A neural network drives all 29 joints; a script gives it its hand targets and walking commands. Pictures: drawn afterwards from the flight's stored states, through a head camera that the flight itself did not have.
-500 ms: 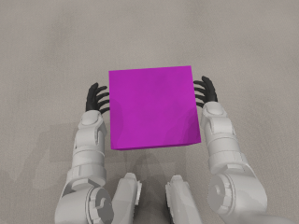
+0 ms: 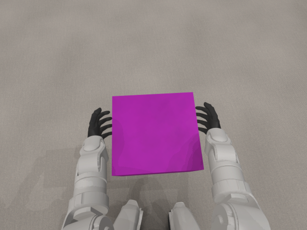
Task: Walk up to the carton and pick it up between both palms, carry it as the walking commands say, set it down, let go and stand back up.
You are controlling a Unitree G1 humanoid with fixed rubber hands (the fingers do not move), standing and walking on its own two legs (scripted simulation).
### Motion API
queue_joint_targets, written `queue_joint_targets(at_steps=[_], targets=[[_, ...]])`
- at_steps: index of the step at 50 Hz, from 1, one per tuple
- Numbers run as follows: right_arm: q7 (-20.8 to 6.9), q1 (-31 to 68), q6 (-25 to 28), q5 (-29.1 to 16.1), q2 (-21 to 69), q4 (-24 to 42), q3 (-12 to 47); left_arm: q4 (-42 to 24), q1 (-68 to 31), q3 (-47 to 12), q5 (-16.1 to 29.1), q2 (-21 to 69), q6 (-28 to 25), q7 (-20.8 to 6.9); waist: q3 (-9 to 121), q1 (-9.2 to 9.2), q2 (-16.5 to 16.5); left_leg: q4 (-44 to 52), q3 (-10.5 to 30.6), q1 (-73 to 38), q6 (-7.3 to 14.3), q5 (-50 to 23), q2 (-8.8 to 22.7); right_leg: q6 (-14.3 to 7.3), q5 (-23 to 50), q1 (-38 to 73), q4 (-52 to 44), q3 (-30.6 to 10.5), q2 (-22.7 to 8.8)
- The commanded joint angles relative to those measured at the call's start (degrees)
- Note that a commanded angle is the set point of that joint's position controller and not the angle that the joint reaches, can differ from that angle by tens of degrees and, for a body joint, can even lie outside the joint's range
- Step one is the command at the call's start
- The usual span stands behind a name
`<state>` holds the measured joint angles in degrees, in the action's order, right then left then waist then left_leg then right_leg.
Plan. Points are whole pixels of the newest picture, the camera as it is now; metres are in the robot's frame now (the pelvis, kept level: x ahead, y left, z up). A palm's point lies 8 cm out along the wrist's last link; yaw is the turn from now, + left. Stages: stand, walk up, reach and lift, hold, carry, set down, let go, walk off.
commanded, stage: reach and lift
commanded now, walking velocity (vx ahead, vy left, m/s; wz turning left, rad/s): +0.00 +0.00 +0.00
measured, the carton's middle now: (154, 137) +0.39 +0.02 -0.13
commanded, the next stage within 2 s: none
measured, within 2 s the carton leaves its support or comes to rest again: neither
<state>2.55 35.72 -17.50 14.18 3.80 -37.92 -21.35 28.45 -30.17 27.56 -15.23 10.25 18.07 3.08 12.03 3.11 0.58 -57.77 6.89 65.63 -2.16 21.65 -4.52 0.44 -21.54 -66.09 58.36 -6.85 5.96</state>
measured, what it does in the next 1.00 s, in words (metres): rises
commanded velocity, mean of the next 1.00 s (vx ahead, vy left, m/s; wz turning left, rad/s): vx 0.00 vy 0.00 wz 0.00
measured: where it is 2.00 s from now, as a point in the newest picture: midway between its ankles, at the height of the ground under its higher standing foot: outside the picture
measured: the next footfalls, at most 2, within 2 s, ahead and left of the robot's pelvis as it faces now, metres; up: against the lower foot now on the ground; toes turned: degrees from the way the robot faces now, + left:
none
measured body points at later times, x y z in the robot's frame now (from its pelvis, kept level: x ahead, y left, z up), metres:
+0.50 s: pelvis +0.00 +0.00 +0.05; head +0.10 +0.00 +0.49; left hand +0.35 +0.18 +0.03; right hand +0.39 -0.14 +0.02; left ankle +0.04 +0.13 -0.66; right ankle +0.04 -0.11 -0.66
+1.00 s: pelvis +0.02 +0.00 +0.08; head +0.03 -0.01 +0.53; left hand +0.34 +0.19 +0.10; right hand +0.37 -0.13 +0.09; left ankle +0.04 +0.13 -0.66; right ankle +0.04 -0.11 -0.66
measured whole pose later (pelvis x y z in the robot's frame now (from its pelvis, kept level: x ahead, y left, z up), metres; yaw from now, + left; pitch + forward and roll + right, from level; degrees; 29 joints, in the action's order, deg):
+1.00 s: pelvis +0.02 +0.00 +0.08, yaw +0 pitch +5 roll +0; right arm -0.7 22.7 -28.8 18.2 7.2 -28.7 -18.5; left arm 23.4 -20.0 22.2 -18.0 10.1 29.9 1.2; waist 5.0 3.5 -0.6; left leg -24.4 7.6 18.6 -1.0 10.7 -2.5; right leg -0.4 -11.2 -19.1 25.5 -7.4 3.4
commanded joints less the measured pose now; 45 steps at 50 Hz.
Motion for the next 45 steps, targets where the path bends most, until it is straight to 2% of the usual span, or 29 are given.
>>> queue_joint_targets(at_steps=[1,21,45], targets=[[-17.13,26.50,0.84,-7.48,56.53,-2.24,29.78,5.61,-29.77,-34.55,7.52,52.64,0.49,-16.86,35.93,0.22,1.64,6.87,-5.48,-22.53,0.57,-20.36,-2.35,-0.06,19.55,25.55,-8.26,3.26,1.20],[-19.43,22.42,-1.93,-4.66,57.19,-0.26,29.21,2.86,-25.78,-34.44,5.71,53.56,3.48,-17.94,25.33,0.41,1.17,20.45,-5.52,-37.76,0.73,-19.25,-1.38,-0.22,16.52,37.49,-20.99,3.21,0.16],[-19.41,16.40,-8.26,-7.23,56.89,6.24,32.33,0.14,-18.89,-36.87,8.48,54.34,10.02,-17.91,14.59,0.47,0.13,34.02,-4.19,-53.72,0.61,-22.70,-0.94,-0.44,19.99,54.88,-34.60,2.85,-0.70]])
